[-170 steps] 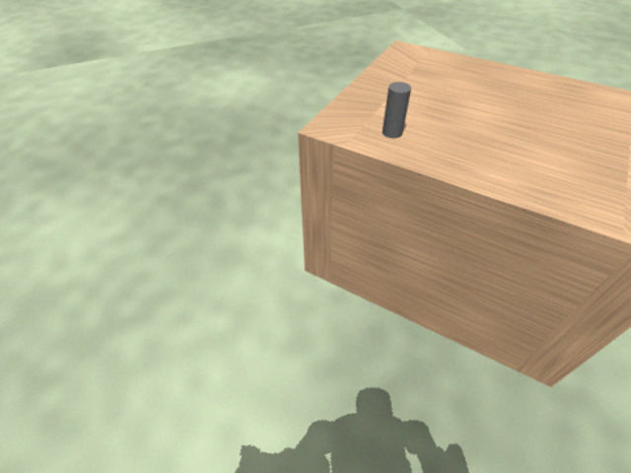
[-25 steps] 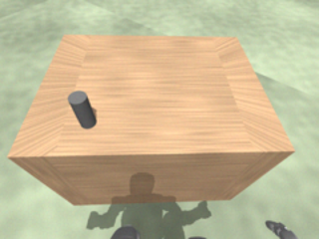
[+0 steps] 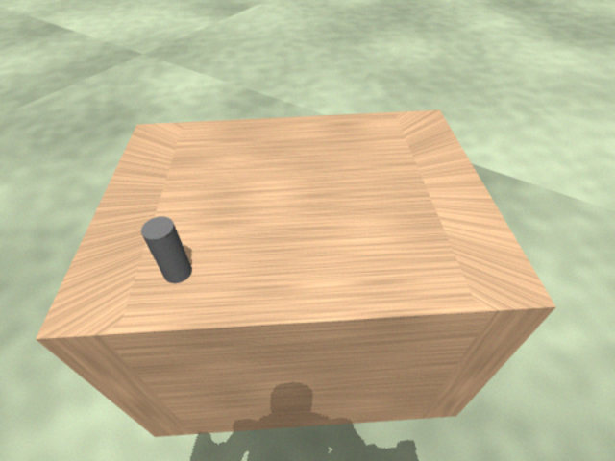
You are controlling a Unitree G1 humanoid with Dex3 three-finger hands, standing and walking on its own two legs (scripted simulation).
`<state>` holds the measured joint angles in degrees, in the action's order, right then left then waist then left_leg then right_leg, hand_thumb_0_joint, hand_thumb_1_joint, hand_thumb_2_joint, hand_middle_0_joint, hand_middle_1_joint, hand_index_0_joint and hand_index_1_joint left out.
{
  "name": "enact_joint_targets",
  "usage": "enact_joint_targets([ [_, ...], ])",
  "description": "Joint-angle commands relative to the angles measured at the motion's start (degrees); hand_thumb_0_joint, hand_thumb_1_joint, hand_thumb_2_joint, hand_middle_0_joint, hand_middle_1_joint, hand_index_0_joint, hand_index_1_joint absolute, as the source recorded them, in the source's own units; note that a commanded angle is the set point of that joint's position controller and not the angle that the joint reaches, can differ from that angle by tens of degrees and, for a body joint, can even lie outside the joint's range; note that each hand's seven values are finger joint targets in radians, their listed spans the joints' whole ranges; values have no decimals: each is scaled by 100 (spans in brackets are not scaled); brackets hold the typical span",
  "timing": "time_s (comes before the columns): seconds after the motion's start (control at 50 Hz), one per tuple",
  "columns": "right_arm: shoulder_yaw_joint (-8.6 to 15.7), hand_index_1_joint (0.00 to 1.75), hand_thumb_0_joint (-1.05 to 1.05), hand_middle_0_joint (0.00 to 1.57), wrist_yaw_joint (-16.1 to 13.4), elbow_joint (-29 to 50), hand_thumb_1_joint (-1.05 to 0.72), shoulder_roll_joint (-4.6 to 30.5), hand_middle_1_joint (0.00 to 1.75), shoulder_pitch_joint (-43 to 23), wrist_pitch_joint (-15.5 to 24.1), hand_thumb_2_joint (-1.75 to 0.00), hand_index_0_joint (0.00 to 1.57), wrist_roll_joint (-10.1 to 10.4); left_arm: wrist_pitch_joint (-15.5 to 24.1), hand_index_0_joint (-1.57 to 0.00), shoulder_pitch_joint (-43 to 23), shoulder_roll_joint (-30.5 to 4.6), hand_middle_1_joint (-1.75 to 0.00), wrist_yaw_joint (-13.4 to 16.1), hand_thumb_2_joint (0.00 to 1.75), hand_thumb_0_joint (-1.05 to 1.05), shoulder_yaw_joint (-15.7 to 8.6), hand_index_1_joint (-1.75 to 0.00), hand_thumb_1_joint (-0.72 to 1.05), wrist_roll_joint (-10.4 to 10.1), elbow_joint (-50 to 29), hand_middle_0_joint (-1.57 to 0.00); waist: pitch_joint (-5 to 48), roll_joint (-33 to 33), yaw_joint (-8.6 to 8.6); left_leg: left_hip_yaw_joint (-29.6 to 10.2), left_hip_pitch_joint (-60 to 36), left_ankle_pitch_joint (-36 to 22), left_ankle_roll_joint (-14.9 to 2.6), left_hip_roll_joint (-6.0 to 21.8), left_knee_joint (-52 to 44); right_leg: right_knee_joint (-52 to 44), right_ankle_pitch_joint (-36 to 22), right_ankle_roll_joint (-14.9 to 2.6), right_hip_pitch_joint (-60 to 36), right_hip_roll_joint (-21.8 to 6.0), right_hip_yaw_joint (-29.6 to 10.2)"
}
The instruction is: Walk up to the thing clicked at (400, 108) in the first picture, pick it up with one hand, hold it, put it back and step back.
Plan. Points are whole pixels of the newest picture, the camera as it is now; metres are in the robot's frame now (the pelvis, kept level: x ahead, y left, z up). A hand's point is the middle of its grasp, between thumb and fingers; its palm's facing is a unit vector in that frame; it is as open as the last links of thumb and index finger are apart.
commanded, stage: walk up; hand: left
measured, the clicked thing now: (168, 251) +0.49 +0.28 -0.06
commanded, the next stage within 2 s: stand in 0.68 s
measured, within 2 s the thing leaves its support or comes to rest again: neither
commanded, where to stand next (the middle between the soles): +0.06 +0.00 m, yaw +2 degrees
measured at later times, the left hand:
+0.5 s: hand out of the picture +0.10 +0.26 -0.15, palm faces -0.02 -0.94 -0.34, open 7.4 cm
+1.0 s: hand out of the picture +0.09 +0.26 -0.15, palm faces -0.02 -0.94 -0.33, open 7.4 cm
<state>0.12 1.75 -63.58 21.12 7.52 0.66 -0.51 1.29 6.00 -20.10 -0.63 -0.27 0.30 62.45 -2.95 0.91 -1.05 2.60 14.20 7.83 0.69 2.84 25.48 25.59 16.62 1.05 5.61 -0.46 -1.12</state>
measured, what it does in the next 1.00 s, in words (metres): stands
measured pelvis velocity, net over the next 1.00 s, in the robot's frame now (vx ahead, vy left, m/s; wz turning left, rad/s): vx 0.02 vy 0.01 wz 0.00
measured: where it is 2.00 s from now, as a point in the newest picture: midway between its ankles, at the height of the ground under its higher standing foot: outside the picture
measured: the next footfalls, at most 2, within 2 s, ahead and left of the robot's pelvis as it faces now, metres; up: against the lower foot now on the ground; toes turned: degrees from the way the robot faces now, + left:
none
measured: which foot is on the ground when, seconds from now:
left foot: down 0.00-1.00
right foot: down 0.00-1.00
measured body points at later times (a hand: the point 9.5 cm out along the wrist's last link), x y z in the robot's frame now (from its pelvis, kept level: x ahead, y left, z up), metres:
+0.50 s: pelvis +0.02 +0.01 +0.01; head +0.03 +0.01 +0.46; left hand +0.10 +0.31 -0.13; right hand +0.11 -0.29 -0.13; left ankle +0.07 +0.13 -0.74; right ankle -0.03 -0.13 -0.74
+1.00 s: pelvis +0.02 +0.01 +0.01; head +0.03 +0.02 +0.46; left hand +0.10 +0.31 -0.13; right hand +0.11 -0.29 -0.12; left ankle +0.07 +0.13 -0.74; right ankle -0.03 -0.13 -0.74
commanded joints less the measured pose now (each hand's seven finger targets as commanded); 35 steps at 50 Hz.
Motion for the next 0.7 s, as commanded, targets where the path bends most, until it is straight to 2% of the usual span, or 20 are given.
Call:
enact_joint_targets([
  [0.0,220,30,0,20,-125,289,-90,1133,30,-458,173,-90,20,8,82,-20,-318,-1263,-30,97,90,0,-283,-30,90,-2,-242,-20,378,-59,118,-670,-471,66,-220,537,-587,-797,-531,-307,335,-529,-441],
  [0.06,225,30,0,20,-144,227,-90,1108,30,-437,173,-90,20,0,66,-20,-420,-1244,-30,97,90,0,-268,-30,90,-6,-170,-20,381,-8,84,-643,-509,-120,-199,524,-613,-806,-701,-293,293,-533,-419],
  [0.14,243,30,0,20,-156,189,-90,1158,30,-502,163,-90,20,4,41,-20,-436,-1199,-30,86,90,0,-240,-30,90,2,-103,-20,373,170,72,-719,-488,279,-221,573,-800,-885,-586,-280,236,-518,-373],
  [0.2,247,30,0,20,-160,162,-90,1134,30,-505,163,-90,20,-2,44,-20,-475,-1192,-30,82,90,0,-238,-30,90,8,-45,-20,453,128,54,-681,-575,102,-202,561,-770,-914,-692,-278,198,-535,-384],
  [0.3,255,30,0,20,-176,130,-90,1118,30,-538,161,-90,20,8,42,-20,-483,-1178,-30,96,90,0,-238,-30,90,13,27,-20,614,25,45,-599,-802,-604,-222,569,-650,-983,-1016,-224,132,-568,-339],
  [0.36,270,30,0,20,-186,138,-90,1138,30,-597,155,-90,20,8,31,-20,-449,-1164,-30,96,90,0,-225,-30,90,12,37,-20,590,59,44,-592,-881,-535,-223,568,-695,-1002,-972,-212,174,-576,-309],
  [0.44,264,30,0,20,-170,156,-90,1066,30,-654,131,-90,20,14,41,-20,-412,-1167,-30,113,90,0,-233,-30,90,18,96,-20,582,-118,54,-555,-968,-833,-216,536,-593,-1072,-1152,-166,182,-585,-279],
  [0.64,291,30,0,20,-177,130,-90,1029,30,-685,98,-90,20,9,34,-20,-405,-1149,-30,136,90,0,-234,-30,90,29,78,-20,583,-95,42,-534,-1057,-950,-203,521,-671,-1109,-1213,-134,102,-611,-208],
  [0.66,294,30,0,20,-189,160,-90,1060,30,-721,106,-90,20,-9,48,-20,-307,-1177,-30,146,90,0,-233,-30,90,30,27,-20,475,-191,66,-617,-1048,-1214,-187,577,-641,-1101,-1391,-112,182,-707,-275],
  [0.68,293,30,0,20,-192,146,-90,1086,30,-669,115,-90,20,1,52,-20,-229,-1172,-30,137,90,0,-234,-30,90,31,45,-20,487,-159,69,-588,-1094,-1045,-181,569,-660,-1149,-1270,-112,202,-733,-306],
])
